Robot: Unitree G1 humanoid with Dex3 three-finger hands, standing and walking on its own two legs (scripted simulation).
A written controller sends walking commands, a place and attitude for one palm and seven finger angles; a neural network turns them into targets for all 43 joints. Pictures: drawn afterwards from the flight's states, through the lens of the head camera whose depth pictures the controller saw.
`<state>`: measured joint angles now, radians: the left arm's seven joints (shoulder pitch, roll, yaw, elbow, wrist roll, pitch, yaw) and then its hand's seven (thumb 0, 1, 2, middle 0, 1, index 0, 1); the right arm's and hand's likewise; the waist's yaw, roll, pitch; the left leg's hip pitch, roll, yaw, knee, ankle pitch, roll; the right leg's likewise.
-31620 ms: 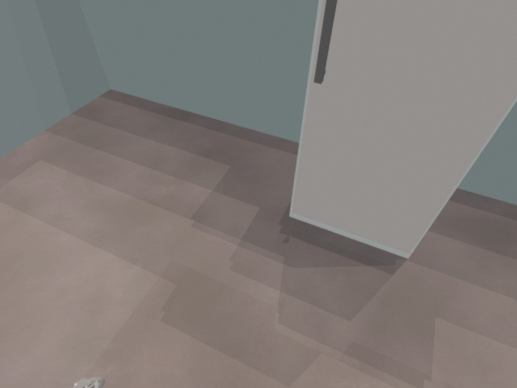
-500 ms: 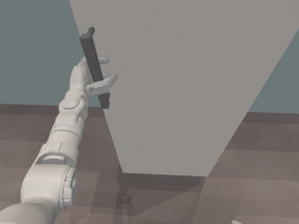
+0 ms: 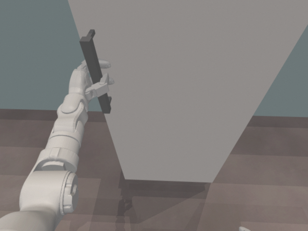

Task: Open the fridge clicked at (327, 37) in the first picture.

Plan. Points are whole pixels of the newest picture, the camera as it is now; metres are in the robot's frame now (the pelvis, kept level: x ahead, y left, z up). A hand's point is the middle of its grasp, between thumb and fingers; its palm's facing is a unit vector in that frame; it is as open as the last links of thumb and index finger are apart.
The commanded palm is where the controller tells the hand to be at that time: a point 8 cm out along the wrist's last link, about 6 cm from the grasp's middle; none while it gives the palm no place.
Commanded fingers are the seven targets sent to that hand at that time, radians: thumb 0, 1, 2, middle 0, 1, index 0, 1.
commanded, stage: grip the handle and tug to test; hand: left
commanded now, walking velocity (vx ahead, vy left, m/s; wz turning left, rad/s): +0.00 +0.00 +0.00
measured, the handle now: (100, 76) +0.49 +0.16 +0.15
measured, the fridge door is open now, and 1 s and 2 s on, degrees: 0 2 27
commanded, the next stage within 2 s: pull the door a little, standing still in 0.36 s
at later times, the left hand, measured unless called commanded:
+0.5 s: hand (105, 86) +0.44 +0.14 +0.16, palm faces -0.02 -1.00 +0.01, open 5.6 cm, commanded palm +0.40 +0.19 +0.16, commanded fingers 0.00 0.90 0.90 -0.45 -1.40 -0.45 -1.40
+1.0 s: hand (103, 92) +0.42 +0.14 +0.16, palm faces -0.03 -1.00 -0.02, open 5.9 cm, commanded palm +0.35 +0.19 +0.16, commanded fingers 0.00 0.90 0.90 -0.45 -1.40 -0.45 -1.40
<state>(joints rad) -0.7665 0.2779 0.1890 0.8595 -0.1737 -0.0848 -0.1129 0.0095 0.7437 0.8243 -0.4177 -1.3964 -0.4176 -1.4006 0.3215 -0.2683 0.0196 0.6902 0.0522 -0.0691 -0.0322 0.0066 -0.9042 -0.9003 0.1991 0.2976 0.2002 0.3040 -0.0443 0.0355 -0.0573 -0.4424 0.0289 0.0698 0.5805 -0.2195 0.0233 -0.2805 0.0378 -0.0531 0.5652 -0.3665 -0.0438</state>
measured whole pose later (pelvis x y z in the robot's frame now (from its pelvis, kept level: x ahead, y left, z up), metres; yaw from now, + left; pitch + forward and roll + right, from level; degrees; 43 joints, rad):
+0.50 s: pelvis +0.03 +0.00 +0.01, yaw -3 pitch +4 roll +0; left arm -0.48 0.24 0.20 0.43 -0.18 0.07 -0.08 0.01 0.78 0.79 -0.32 -1.40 -0.32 -1.40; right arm 0.30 -0.26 0.01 0.63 0.05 -0.04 -0.01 0.01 -0.90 -0.90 0.20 0.30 0.20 0.30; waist -0.03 0.03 -0.08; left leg -0.34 0.03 0.12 0.52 -0.25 0.03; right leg -0.20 0.04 0.00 0.50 -0.37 -0.03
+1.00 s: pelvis +0.08 -0.01 +0.02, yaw -4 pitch +3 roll +0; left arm -0.13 0.23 0.21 0.02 -0.22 0.19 -0.11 0.01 0.76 0.77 -0.31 -1.40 -0.28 -1.40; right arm 0.25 -0.24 0.04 0.56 0.05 0.03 -0.02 0.01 -0.90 -0.90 0.20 0.30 0.20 0.30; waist -0.01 0.04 -0.10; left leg -0.21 0.03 0.10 0.45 -0.25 0.02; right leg -0.10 0.04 -0.01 0.47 -0.31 -0.02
